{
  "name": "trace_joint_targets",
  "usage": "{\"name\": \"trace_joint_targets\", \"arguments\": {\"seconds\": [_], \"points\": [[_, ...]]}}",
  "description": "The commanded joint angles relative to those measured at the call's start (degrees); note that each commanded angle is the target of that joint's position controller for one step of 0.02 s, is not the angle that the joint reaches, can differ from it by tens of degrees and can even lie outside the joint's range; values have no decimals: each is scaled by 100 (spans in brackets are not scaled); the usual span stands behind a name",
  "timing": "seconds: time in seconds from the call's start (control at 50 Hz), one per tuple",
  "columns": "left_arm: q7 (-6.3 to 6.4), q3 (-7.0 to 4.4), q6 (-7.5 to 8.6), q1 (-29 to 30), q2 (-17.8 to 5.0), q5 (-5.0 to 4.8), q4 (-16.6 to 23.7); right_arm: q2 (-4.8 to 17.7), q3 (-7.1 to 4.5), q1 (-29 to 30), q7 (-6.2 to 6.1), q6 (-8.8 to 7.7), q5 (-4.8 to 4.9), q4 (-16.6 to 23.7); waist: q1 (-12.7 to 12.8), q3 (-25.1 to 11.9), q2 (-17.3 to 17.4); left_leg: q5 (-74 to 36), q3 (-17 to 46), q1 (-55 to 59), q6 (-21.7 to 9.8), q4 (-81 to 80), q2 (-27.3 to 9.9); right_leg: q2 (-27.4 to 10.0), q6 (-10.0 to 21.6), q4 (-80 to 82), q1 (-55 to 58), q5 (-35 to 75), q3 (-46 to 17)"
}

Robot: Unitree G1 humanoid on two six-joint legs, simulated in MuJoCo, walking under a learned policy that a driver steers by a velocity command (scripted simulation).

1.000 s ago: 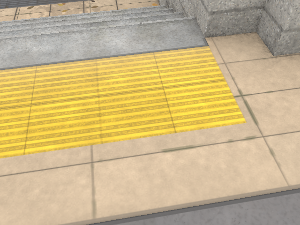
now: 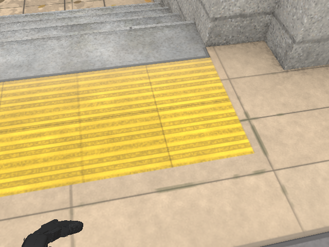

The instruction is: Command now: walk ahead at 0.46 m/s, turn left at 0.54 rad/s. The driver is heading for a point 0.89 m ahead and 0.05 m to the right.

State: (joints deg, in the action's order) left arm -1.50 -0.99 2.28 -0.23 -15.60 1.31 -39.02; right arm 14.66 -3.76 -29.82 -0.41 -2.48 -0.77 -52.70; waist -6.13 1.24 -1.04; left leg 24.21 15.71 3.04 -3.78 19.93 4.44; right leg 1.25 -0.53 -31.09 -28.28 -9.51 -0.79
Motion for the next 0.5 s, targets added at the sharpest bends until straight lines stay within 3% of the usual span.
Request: {"name": "trace_joint_targets", "arguments": {"seconds": [0.02, 0.04, 0.06, 0.08, 0.1, 0.14, 0.16, 0.2, 0.22, 0.26, 0.3, 0.36, 0.4, 0.44, 0.46, 0.48, 0.5], "points": [[258, -396, 198, -1872, -1225, 93, -73, 904, -199, 557, 60, -161, 104, 547, 1343, -1096, 28, -3427, 157, -1885, -153, 2514, -432, -762, 452, 640, 3555, -858, -797], [322, -487, 169, -2316, -1687, 241, -46, 244, -57, 222, 46, -166, 263, 790, 1259, -1855, -1294, 70, -579, -3353, -10, 4172, 346, -2438, 842, 1288, 4770, -2433, -3291], [298, -485, 100, -2022, -1557, 162, -89, 643, -99, 74, 24, -95, 80, 754, 923, -1614, -1333, 518, -756, -3850, -72, 4950, 63, -2661, 1095, 1715, 4147, -2835, -4536], [272, -372, 87, -1577, -1004, 117, -14, 749, -133, 350, 50, -40, -20, 664, 776, -760, -552, 2, -810, -3957, -115, 5140, -288, -2441, 1051, 1752, 3349, -2820, -3726], [245, -291, 115, -1344, -661, 90, -28, 648, -108, 665, 120, -26, -40, 656, 750, -251, -159, -393, -919, -3859, -89, 4953, -476, -2107, 997, 1816, 2730, -1925, -2750], [246, -211, 185, -1363, -429, 86, -161, 546, -112, 885, 226, 64, -121, 680, 633, 47, -404, -612, -1038, -3653, -37, 4662, -687, -1594, 803, 1998, 2194, -536, -1504], [230, -206, 254, -1463, -448, 64, -237, 500, -105, 861, 254, 119, -132, 696, 581, 33, -572, -609, -1098, -3562, 10, 4642, -631, -1608, 890, 1926, 2135, 581, -1246], [168, -193, 396, -1699, -400, -8, -396, 395, -84, 1012, 261, 183, -136, 759, 509, -7, -454, -577, -1107, -3624, 79, 4525, -503, -1624, 1040, 1723, 2211, 2878, -744], [154, -196, 425, -1733, -416, -21, -451, 344, -67, 1133, 269, 193, -134, 803, 477, -51, -432, -683, -1131, -3717, 119, 4379, -449, -1606, 1067, 1669, 2293, 3521, -506], [152, -183, 410, -1739, -426, -38, -542, 254, -9, 1519, 306, 180, -145, 954, 486, -36, -520, -1050, -1248, -3803, 202, 3698, -387, -1491, 1061, 1658, 2314, 4117, -74], [138, -144, 353, -1658, -371, -43, -613, 93, 112, 1859, 355, 145, -122, 1035, 517, -90, -622, -1615, -1522, -3184, 225, 2628, -338, -1171, 942, 1647, 1989, 4113, 387], [113, -151, 282, -2001, -486, -112, -901, 98, 206, 2188, 316, 115, -151, 1027, 647, -210, -654, -2101, -1808, -2420, 189, 1690, -278, -1114, 874, 1417, 2030, 4113, 225], [122, -183, 241, -2073, -612, -138, -1012, 240, 202, 2119, 229, 66, -169, 952, 582, -197, -538, -2166, -1719, -2136, 74, 1214, -275, -1203, 823, 1058, 2208, 3973, -79], [137, -185, 201, -2180, -617, -181, -1087, 481, 158, 1583, 110, -73, -263, 715, 328, -412, -103, -3250, -1594, -1045, -68, 296, -427, -898, 582, 134, 2027, 3263, -99], [153, -135, 207, -2324, -454, -192, -931, 863, 96, 1160, 37, -150, -332, 681, 265, -978, 466, -5860, -749, 96, -247, 701, -1555, -635, 392, -760, 1377, 1352, 74], [210, -17, 98, -3074, 59, -368, -926, 1145, -11, 1028, -24, -70, -193, 709, 452, -2018, 1559, -7853, 456, 1206, -1249, 1040, -3018, 33, 291, -2330, 574, -2518, 253], [303, -165, -94, -2863, -446, -270, -1087, 948, 1, 1050, -32, 17, 77, 782, 265, -2095, 922, -7203, 364, 753, -1416, 890, -2901, 126, 299, -3066, 454, -3069, -103]]}}
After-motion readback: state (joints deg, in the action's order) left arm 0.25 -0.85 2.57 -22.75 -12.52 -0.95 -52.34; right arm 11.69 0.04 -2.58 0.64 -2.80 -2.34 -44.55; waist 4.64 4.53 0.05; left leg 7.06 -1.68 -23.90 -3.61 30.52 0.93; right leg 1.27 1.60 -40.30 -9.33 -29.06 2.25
